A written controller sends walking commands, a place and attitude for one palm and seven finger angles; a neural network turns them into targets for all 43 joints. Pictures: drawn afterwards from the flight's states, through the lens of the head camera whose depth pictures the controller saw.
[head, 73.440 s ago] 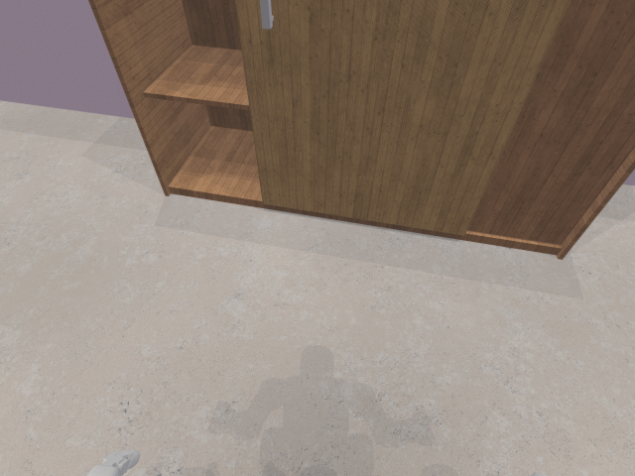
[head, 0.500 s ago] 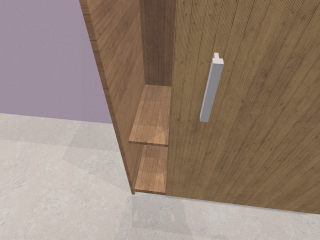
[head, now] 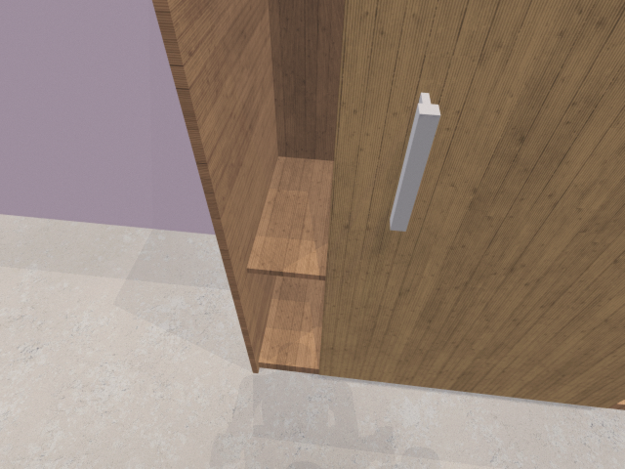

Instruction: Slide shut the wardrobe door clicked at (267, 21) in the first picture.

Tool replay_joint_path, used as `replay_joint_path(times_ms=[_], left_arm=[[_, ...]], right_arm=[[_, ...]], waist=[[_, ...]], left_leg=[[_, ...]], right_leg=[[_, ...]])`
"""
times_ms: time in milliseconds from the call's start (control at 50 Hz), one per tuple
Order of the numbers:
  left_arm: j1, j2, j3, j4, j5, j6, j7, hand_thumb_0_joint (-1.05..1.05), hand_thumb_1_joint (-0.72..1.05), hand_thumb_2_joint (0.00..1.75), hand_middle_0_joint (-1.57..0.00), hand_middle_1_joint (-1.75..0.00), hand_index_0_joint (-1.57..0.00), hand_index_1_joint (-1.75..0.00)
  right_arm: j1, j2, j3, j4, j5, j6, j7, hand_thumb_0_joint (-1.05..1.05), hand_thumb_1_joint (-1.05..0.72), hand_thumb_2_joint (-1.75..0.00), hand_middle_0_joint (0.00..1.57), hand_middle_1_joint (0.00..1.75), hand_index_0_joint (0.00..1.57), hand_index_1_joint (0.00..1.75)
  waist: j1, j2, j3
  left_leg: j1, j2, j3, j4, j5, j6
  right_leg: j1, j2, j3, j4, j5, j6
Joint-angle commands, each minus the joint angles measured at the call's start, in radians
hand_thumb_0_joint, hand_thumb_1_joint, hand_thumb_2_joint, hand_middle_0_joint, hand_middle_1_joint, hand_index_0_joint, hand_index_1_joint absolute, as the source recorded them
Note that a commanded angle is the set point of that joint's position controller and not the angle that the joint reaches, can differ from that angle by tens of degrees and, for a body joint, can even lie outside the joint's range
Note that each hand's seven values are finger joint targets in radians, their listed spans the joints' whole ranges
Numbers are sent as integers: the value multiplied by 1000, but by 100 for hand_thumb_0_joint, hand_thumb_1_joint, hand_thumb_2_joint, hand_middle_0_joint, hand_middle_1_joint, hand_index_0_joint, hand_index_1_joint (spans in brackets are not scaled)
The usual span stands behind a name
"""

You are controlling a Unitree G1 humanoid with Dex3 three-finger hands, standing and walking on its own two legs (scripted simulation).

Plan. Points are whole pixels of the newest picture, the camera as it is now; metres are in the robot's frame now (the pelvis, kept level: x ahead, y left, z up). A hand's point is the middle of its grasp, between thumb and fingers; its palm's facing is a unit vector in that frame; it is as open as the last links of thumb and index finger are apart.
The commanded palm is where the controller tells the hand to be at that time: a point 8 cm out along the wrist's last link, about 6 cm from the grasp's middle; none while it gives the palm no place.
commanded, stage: raise the hand with hooked fingers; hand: right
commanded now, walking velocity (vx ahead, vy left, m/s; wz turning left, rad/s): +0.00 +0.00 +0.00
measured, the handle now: (410, 166) +0.48 -0.11 +0.15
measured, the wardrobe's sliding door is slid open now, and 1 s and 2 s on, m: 0.20 0.20 0.20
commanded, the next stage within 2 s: move the hooked fingers beside the handle in 2.00 s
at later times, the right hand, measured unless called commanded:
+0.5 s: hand out of the picture +0.13 -0.20 +0.03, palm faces +0.26 +0.96 -0.11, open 9.7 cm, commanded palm +0.13 -0.24 +0.03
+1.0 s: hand (556, 394) +0.20 -0.23 +0.08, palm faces +0.07 +0.99 -0.08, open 12.7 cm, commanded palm +0.17 -0.29 +0.10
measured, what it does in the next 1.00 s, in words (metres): stands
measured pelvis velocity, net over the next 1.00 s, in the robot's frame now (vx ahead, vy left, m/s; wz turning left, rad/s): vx -0.02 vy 0.01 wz -0.04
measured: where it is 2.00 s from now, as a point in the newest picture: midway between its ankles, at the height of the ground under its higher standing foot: outside the picture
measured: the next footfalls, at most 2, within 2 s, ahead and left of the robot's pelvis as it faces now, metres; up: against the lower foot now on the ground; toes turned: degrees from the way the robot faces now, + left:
none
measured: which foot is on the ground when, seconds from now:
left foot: down 0.00-1.00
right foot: down 0.00-1.00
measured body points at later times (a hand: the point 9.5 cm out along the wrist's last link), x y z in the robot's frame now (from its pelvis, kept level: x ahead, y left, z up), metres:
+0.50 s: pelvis -0.03 +0.03 -0.06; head +0.00 +0.03 +0.39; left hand +0.21 +0.24 -0.11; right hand +0.11 -0.25 +0.04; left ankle -0.03 +0.14 -0.73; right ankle +0.02 -0.13 -0.73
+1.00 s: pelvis -0.02 +0.01 -0.02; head -0.02 +0.01 +0.43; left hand +0.14 +0.26 -0.10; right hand +0.19 -0.29 +0.09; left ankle -0.03 +0.14 -0.73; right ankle +0.02 -0.13 -0.73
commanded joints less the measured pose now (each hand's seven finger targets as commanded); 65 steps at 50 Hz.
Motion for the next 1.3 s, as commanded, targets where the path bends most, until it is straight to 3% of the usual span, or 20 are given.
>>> replay_joint_path(times_ms=[0,60,120,140,160,180,240,280,340,420,460,500,560,620,680,820,920,1040,1160,1280], left_arm=[[-167,161,44,-291,-45,-195,39,0,90,90,-20,-30,-20,-30],[-153,176,55,-349,6,-233,30,0,90,90,-20,-30,-20,-30],[-205,164,92,-386,22,-215,-9,0,90,90,-20,-30,-20,-30],[-213,163,105,-408,11,-206,-27,0,90,90,-20,-30,-20,-30],[-233,178,105,-451,13,-199,-39,0,90,90,-20,-30,-20,-30],[-262,182,116,-501,12,-184,-37,0,90,90,-20,-30,-20,-30],[-293,166,101,-603,4,-113,-28,0,90,90,-20,-30,-20,-30],[-278,148,94,-636,5,-96,-18,0,90,90,-20,-30,-20,-30],[-188,134,88,-601,26,-104,-2,0,90,90,-20,-30,-20,-30],[-175,154,67,-518,28,-159,12,0,90,90,-20,-30,-20,-30],[-174,178,59,-504,11,-187,26,0,90,90,-20,-30,-20,-30],[-188,197,50,-503,-6,-193,43,0,90,90,-20,-30,-20,-30],[-229,202,42,-527,-25,-176,64,0,90,90,-20,-30,-20,-30],[-265,171,35,-562,-22,-158,74,0,90,90,-20,-30,-20,-30],[-248,140,38,-556,-13,-159,50,0,90,90,-20,-30,-20,-30],[-189,175,48,-493,-11,-220,28,0,90,90,-20,-30,-20,-30],[-191,210,38,-489,-31,-245,62,0,90,90,-20,-30,-20,-30],[-199,199,17,-481,-21,-254,66,0,90,90,-20,-30,-20,-30],[-214,207,3,-471,-31,-243,60,0,90,90,-20,-30,-20,-30],[-238,211,-11,-486,-35,-215,70,0,90,90,-20,-30,-20,-30]], right_arm=[[-173,48,100,-736,78,-137,-7,0,-76,-84,21,39,21,39],[-131,77,87,-609,55,-248,38,0,-69,-81,22,43,22,43],[147,60,-56,-356,112,-424,197,0,-62,-78,22,48,22,48],[191,4,-135,-319,142,-481,272,0,-60,-77,22,50,22,50],[160,-27,-170,-341,179,-532,352,0,-57,-76,22,51,22,51],[174,-94,-248,-347,174,-526,375,0,-55,-75,22,53,22,53],[54,-163,-265,-592,157,-423,365,0,-48,-72,23,57,23,57],[-37,-163,-280,-751,167,-414,317,0,-43,-70,23,60,23,60],[-235,-188,-295,-997,172,-536,261,0,-36,-67,24,64,24,64],[-323,-140,-176,-965,187,-668,355,0,-27,-63,25,70,25,70],[-353,-158,-155,-873,219,-641,444,0,-22,-61,25,74,25,74],[-318,-195,-187,-734,241,-539,515,0,-18,-59,25,76,25,76],[-280,-273,-309,-580,273,-322,564,0,-11,-56,26,81,26,81],[-243,-322,-437,-628,324,-198,509,0,-4,-53,26,86,26,86],[-199,-315,-519,-760,341,-228,407,0,3,-50,27,90,27,90],[-304,-261,-378,-774,271,-364,413,0,20,-43,28,100,28,100],[-406,-340,-406,-707,298,-270,493,0,31,-38,29,108,29,108],[-530,-417,-516,-782,311,-244,446,0,45,-32,30,117,30,117],[-594,-381,-463,-650,302,-148,478,0,50,-30,30,120,30,120],[-741,-470,-505,-643,292,-56,513,0,50,-30,30,120,30,120]], waist=[[57,-68,-121],[81,177,-32],[-29,333,-16],[-69,279,-36],[-62,227,-79],[-85,166,-127],[-103,-68,-186],[-69,-82,-264],[-7,-133,-359],[87,-147,-277],[115,-81,-216],[99,13,-185],[20,47,-192],[-44,62,-262],[-68,3,-317],[12,-76,-205],[2,-48,-185],[-29,-121,-240],[-15,-124,-161],[-20,-89,-188]], left_leg=[[-153,-29,110,-12,54,37],[-317,-54,129,32,-29,27],[-410,-56,131,131,-63,29],[-378,-48,111,168,3,47],[-357,-41,100,210,59,52],[-321,-38,90,232,105,51],[-267,-34,68,249,117,53],[-285,-42,59,254,126,46],[-342,-60,45,291,195,43],[-489,-68,47,289,113,39],[-485,-69,23,243,47,33],[-455,-61,-15,173,-58,22],[-375,-27,-59,89,-170,9],[-262,-14,-42,79,-117,5],[-202,-33,23,124,86,12],[-289,-59,69,107,126,16],[-267,-58,66,37,-8,17],[-185,-67,97,31,54,29],[-175,-69,101,-3,110,27],[-141,-68,100,-33,120,25]], right_leg=[[38,-4,25,-74,-17,-33],[-105,34,49,45,-49,-34],[-285,27,27,162,-38,-7],[-315,40,17,191,-4,4],[-333,50,3,225,13,9],[-335,61,-26,246,31,3],[-309,80,-55,241,21,-11],[-268,62,-46,266,33,-24],[-213,39,-4,338,122,-40],[-219,19,36,392,58,-49],[-257,14,55,392,-18,-51],[-308,20,58,366,-91,-54],[-338,37,44,308,-123,-52],[-288,42,42,261,-50,-46],[-208,32,34,224,78,-37],[-125,26,21,169,68,-42],[-95,26,42,99,-40,-46],[-6,28,54,51,24,-36],[10,24,56,13,36,-31],[52,28,65,-15,52,-36]])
